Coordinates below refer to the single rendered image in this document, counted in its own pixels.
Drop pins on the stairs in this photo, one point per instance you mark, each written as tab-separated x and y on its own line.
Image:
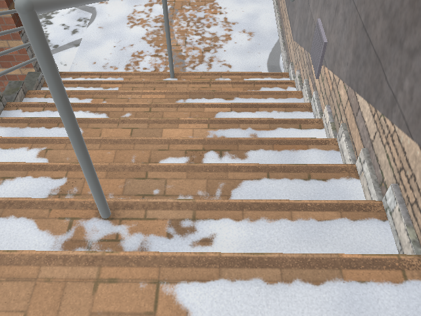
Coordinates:
230	162

